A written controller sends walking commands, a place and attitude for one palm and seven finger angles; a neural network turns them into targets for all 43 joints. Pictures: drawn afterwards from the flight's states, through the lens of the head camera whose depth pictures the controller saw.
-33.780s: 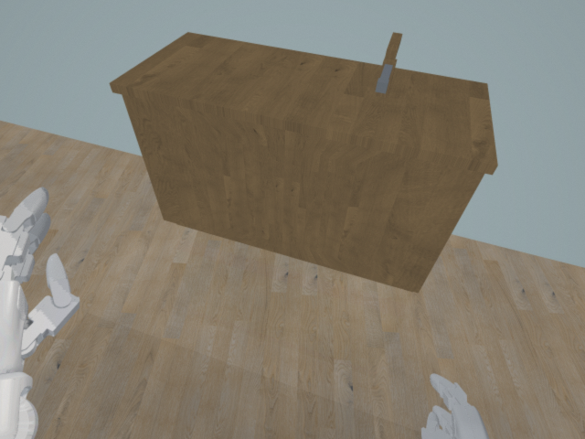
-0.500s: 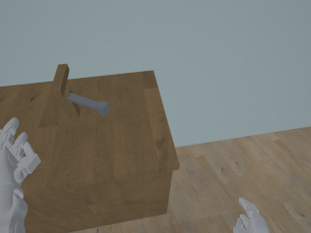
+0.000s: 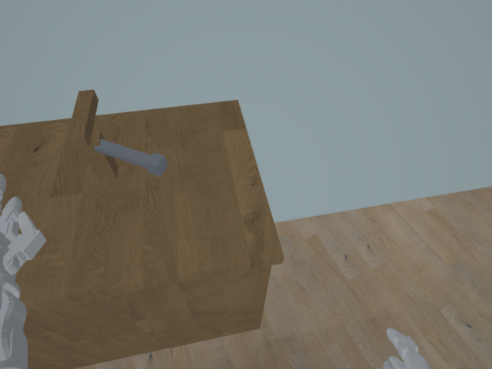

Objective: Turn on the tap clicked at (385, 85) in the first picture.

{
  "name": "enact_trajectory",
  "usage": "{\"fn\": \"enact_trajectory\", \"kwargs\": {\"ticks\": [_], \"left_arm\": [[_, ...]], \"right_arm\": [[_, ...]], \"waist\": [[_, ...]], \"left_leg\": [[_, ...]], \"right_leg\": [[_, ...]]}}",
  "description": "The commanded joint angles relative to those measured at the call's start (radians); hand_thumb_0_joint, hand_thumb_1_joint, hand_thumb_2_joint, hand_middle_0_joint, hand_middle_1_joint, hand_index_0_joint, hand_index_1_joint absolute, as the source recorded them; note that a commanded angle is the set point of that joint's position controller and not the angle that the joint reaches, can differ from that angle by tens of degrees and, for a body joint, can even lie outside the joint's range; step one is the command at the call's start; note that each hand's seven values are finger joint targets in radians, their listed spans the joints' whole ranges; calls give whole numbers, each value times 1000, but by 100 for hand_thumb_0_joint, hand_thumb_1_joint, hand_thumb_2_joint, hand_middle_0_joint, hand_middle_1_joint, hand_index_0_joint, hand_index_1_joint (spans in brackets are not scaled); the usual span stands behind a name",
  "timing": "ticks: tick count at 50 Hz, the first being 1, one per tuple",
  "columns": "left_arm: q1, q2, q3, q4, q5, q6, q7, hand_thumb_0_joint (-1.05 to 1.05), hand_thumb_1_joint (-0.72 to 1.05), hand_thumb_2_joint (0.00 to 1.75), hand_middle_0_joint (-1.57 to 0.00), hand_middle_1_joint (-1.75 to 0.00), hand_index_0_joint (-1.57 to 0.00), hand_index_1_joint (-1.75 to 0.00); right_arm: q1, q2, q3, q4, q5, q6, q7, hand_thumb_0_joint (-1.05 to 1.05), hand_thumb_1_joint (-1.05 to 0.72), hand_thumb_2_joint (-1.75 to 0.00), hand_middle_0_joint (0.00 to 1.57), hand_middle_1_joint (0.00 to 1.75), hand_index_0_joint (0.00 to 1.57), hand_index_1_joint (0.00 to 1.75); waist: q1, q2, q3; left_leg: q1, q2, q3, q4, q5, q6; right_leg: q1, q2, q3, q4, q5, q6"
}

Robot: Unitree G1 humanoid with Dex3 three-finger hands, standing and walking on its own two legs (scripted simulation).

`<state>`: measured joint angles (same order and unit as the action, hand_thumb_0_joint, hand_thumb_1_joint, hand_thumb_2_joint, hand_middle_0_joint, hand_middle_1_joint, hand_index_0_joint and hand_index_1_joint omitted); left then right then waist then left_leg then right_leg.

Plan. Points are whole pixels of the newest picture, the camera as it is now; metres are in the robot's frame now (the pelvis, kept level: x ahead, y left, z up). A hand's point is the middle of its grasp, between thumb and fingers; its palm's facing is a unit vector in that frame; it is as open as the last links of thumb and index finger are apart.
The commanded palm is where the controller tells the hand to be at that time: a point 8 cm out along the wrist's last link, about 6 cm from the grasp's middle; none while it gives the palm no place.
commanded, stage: reach beside the lever's end, fingers flat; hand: left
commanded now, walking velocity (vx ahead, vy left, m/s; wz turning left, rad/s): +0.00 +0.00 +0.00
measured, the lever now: (156, 164) +0.43 +0.20 +0.07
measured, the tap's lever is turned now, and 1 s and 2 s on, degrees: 57 57 57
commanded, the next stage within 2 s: push the lever round in 0.72 s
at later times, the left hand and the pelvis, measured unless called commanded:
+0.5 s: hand (39, 224) +0.30 +0.36 +0.06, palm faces +0.51 -0.85 -0.13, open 7.8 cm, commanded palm +0.25 +0.39 +0.06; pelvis +0.00 +0.00 -0.01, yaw -1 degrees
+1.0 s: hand (43, 227) +0.30 +0.35 +0.06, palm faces +0.50 -0.86 -0.11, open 7.8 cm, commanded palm +0.25 +0.38 +0.06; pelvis +0.00 +0.01 -0.01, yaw -1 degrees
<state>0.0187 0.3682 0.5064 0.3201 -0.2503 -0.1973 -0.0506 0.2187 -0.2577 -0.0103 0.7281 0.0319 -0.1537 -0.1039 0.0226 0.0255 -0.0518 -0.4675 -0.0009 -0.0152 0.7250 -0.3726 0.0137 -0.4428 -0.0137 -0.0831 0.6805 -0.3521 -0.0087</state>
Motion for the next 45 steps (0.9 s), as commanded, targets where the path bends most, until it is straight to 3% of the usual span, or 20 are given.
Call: {"fn": "enact_trajectory", "kwargs": {"ticks": [1,2,5,6,9,11,12,16,17,20,25,26,27,28,30,31,35,36,41,45], "left_arm": [[-195,332,137,-143,2,-67,-3,0,90,90,-15,-16,-15,-16],[-241,304,103,-150,3,-70,-5,0,90,90,-15,-16,-15,-16],[-297,347,129,-93,8,-85,-7,0,90,90,-15,-15,-15,-15],[-282,368,149,-80,16,-92,-6,0,90,90,-15,-15,-15,-15],[-301,360,131,-59,16,-109,-25,0,90,90,-15,-15,-15,-15],[-309,401,164,-15,23,-115,-33,0,90,90,-15,-15,-15,-15],[-341,380,140,-6,17,-118,-42,0,90,90,-15,-15,-15,-15],[-326,434,189,38,19,-129,-59,0,90,90,-15,-15,-15,-15],[-361,402,149,15,19,-136,-64,0,90,90,-15,-15,-15,-15],[-311,414,173,18,6,-145,-70,0,90,90,-15,-15,-15,-15],[-284,402,177,3,0,-155,-70,0,90,90,-15,-15,-15,-15],[-271,437,212,18,5,-154,-62,0,90,90,-15,-15,-15,-15],[-296,414,188,16,4,-155,-62,0,90,90,-15,-15,-15,-15],[-295,441,213,16,4,-160,-60,0,90,90,-15,-15,-15,-15],[-307,404,174,-14,4,-166,-66,0,90,90,-15,-15,-15,-15],[-314,422,189,-9,10,-168,-61,0,90,90,-15,-15,-15,-15],[-318,404,170,0,0,-166,-75,0,90,90,-15,-15,-15,-15],[-317,430,194,7,5,-167,-73,0,90,90,-15,-15,-15,-15],[-346,380,135,-11,11,-155,-67,0,90,90,-15,-15,-15,-15],[-293,352,128,-30,6,-147,-49,0,90,90,-15,-15,-15,-15]], "right_arm": [[-27,-154,-47,-120,4,-38,-10,0,-90,-90,20,30,20,30],[-26,-153,-45,-126,3,-37,-9,0,-90,-90,20,30,20,30],[-12,-161,-47,-121,0,-31,-9,0,-90,-90,20,30,20,30],[-8,-159,-47,-116,-2,-26,-10,0,-90,-90,20,30,20,30],[7,-164,-50,-125,-5,-20,-3,0,-90,-90,20,30,20,30],[19,-166,-50,-113,-3,-9,-4,0,-90,-90,20,30,20,30],[20,-167,-48,-120,-4,-8,-2,0,-90,-90,20,30,20,30],[38,-172,-54,-119,-2,4,2,0,-90,-90,20,30,20,30],[41,-170,-53,-126,-4,4,5,0,-90,-90,20,30,20,30],[48,-177,-60,-132,-6,7,11,0,-90,-90,20,30,20,30],[48,-175,-62,-140,-7,13,16,0,-90,-90,20,30,20,30],[49,-174,-61,-134,-4,18,14,0,-90,-90,20,30,20,30],[49,-174,-59,-136,-6,19,16,0,-90,-90,20,30,20,30],[49,-176,-62,-134,-6,19,15,0,-90,-90,20,30,20,30],[43,-173,-60,-141,-6,15,16,0,-90,-90,20,30,20,30],[44,-172,-59,-131,-5,19,12,0,-90,-90,20,30,20,30],[41,-173,-58,-137,-6,15,9,0,-90,-90,20,30,20,30],[43,-173,-58,-129,-4,18,6,0,-90,-90,20,30,20,30],[34,-168,-52,-134,0,15,4,0,-90,-90,20,30,20,30],[35,-166,-55,-147,-6,11,9,0,-90,-90,20,30,20,30]], "waist": [[3,61,-194],[-15,70,-193],[-22,40,-211],[-9,78,-211],[-20,72,-258],[-19,82,-233],[-29,65,-237],[-16,92,-265],[-26,103,-273],[-21,71,-295],[-16,93,-285],[-10,94,-266],[-24,76,-262],[-18,67,-276],[-25,105,-272],[-25,115,-258],[-32,100,-267],[-26,102,-264],[-34,127,-239],[-22,93,-276]], "left_leg": [[76,-5,-36,-96,306,-5],[76,-8,-33,-92,292,-2],[56,-7,-35,-79,271,2],[57,-7,-32,-76,276,2],[62,-8,-29,-58,304,5],[43,-3,-31,-51,298,4],[34,-7,-33,-49,294,5],[30,-4,-28,-30,319,8],[38,-5,-33,-31,329,6],[36,-2,-32,-21,349,8],[27,-3,-32,-24,331,8],[17,1,-35,-26,322,7],[8,-2,-34,-27,307,10],[3,0,-35,-25,303,10],[24,-1,-38,-25,305,8],[24,3,-39,-25,299,9],[24,0,-42,-25,278,7],[25,5,-43,-25,287,6],[39,9,-57,-35,268,-1],[51,8,-60,-33,321,-8]], "right_leg": [[79,23,34,-65,238,-15],[63,21,34,-63,232,-12],[51,26,36,-53,218,-12],[55,26,41,-54,219,-15],[52,28,42,-36,248,-13],[38,30,43,-34,239,-14],[36,28,42,-29,244,-12],[35,31,46,-18,260,-13],[29,30,43,-12,261,-14],[37,34,43,-7,279,-12],[26,34,44,-6,257,-11],[27,36,45,-10,245,-13],[19,34,43,-8,241,-10],[28,36,45,-5,239,-11],[7,36,43,-3,227,-13],[3,37,46,-8,219,-14],[-10,38,42,-5,200,-13],[-1,38,43,-7,205,-15],[-35,38,37,-8,171,-17],[-8,38,32,0,207,-16]]}}
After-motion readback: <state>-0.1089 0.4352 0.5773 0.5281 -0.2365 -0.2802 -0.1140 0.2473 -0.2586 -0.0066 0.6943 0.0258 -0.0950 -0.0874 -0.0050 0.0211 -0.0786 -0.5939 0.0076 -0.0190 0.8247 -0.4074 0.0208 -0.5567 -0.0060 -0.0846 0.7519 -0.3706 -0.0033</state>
